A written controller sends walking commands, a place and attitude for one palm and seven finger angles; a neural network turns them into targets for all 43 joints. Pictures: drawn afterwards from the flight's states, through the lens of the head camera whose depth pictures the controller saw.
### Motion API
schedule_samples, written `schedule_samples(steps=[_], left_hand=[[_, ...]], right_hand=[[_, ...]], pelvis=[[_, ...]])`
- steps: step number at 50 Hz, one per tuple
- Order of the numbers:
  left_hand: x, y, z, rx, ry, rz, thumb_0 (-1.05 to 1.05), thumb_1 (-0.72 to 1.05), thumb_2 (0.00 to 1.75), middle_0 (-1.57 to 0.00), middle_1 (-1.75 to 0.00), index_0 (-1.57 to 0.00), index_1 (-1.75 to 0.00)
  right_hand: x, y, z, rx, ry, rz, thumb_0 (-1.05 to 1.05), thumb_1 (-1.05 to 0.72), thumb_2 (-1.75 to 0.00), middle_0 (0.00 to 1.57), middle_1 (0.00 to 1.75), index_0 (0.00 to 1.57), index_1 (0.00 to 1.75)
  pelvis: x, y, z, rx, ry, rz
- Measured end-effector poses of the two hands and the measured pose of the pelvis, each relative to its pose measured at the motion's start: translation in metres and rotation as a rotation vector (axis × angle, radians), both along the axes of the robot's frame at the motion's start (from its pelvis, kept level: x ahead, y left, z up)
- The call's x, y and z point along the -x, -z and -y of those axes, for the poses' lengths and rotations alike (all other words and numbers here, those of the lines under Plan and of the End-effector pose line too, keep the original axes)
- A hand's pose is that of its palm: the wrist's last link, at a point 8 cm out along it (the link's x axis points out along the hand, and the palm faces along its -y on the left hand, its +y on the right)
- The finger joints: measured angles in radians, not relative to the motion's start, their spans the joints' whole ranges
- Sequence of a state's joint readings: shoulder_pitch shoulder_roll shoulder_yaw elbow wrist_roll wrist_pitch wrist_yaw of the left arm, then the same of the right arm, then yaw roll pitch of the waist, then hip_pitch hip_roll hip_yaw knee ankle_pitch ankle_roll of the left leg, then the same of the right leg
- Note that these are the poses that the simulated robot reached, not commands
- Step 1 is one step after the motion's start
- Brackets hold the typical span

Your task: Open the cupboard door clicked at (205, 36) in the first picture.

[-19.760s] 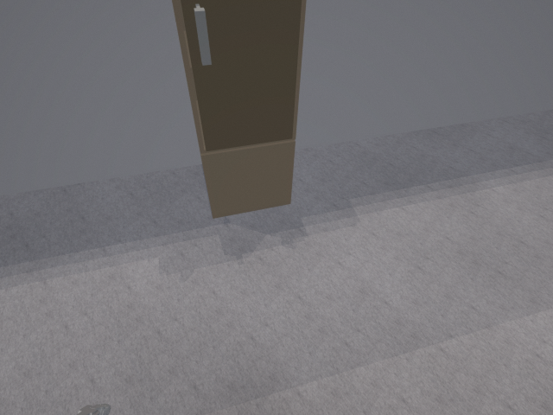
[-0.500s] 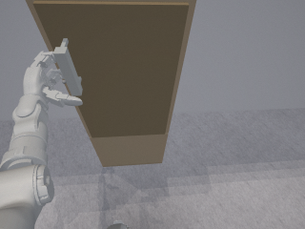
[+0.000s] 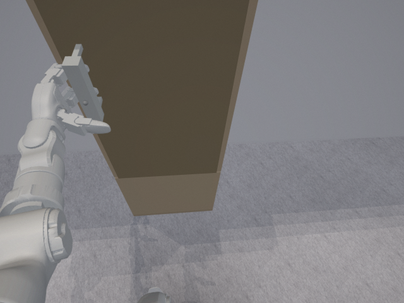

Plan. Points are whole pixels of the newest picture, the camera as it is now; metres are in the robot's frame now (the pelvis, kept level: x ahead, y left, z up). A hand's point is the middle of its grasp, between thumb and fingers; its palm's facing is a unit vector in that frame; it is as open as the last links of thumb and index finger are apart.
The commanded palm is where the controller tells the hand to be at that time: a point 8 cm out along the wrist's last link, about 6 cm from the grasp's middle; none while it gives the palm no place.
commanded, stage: slide the fingers in behind the handle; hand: left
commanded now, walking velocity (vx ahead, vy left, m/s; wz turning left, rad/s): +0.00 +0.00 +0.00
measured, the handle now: (87, 85) +0.52 +0.22 +0.13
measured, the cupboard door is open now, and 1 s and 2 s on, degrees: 0 0 46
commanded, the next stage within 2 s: close the thumb around the handle in 0.02 s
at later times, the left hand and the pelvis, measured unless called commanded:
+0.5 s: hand (86, 102) +0.47 +0.21 +0.13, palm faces +0.07 -1.00 +0.02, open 9.9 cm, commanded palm +0.44 +0.26 +0.13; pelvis +0.01 +0.00 +0.00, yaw +0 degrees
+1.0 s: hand (88, 105) +0.46 +0.20 +0.13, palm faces +0.07 -1.00 +0.03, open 7.0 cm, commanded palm +0.42 +0.25 +0.13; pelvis +0.00 +0.00 +0.00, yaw +0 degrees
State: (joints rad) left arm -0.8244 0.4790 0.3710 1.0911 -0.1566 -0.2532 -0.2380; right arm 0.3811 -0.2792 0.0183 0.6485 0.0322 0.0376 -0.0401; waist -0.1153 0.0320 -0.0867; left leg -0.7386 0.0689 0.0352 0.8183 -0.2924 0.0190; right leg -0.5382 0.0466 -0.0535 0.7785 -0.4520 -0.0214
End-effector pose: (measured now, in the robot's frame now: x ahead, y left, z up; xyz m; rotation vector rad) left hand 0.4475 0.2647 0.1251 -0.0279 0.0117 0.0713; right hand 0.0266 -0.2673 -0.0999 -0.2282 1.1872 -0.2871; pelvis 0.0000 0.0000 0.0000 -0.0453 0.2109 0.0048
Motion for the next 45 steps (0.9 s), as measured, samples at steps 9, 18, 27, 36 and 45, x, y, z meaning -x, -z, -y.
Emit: schedule_samples(steps=[9, 18, 27, 36, 45], left_hand=[[-0.005, 0.001, 0.000, -0.007, 0.004, 0.012, -0.01, -0.49, 0.30, -0.32, -1.21, -0.32, -1.21], [-0.003, -0.002, 0.004, -0.003, 0.002, 0.011, -0.01, -0.25, 0.40, -0.33, -1.23, -0.33, -1.23], [0.006, -0.005, 0.004, -0.006, 0.001, 0.020, 0.00, 0.20, 0.60, -0.36, -1.28, -0.35, -1.27], [0.012, -0.005, 0.007, -0.003, 0.008, 0.019, 0.00, 0.52, 0.73, -0.33, -1.31, -0.33, -1.30], [0.012, -0.005, 0.009, -0.003, 0.011, 0.019, 0.00, 0.53, 0.77, -0.31, -1.32, -0.31, -1.32]], right_hand=[[0.005, 0.001, -0.002, -0.002, 0.013, -0.030, 0.01, -0.90, -0.90, 0.20, 0.30, 0.20, 0.29], [-0.008, 0.001, -0.007, -0.020, 0.008, 0.008, 0.01, -0.90, -0.90, 0.20, 0.30, 0.20, 0.29], [-0.025, 0.000, -0.008, -0.030, -0.014, 0.054, 0.01, -0.90, -0.90, 0.20, 0.30, 0.20, 0.29], [-0.029, -0.002, -0.004, -0.019, -0.030, 0.071, 0.01, -0.90, -0.90, 0.20, 0.30, 0.20, 0.29], [-0.015, 0.000, 0.001, -0.009, -0.022, 0.049, 0.01, -0.90, -0.90, 0.20, 0.30, 0.20, 0.29]], pelvis=[[-0.004, 0.000, -0.002, 0.001, 0.003, -0.009], [-0.008, -0.001, -0.003, -0.002, 0.007, 0.000], [-0.008, -0.002, -0.002, -0.004, 0.005, 0.014], [-0.004, -0.002, 0.000, -0.005, -0.002, 0.023], [0.003, -0.001, 0.002, -0.004, -0.003, 0.021]])
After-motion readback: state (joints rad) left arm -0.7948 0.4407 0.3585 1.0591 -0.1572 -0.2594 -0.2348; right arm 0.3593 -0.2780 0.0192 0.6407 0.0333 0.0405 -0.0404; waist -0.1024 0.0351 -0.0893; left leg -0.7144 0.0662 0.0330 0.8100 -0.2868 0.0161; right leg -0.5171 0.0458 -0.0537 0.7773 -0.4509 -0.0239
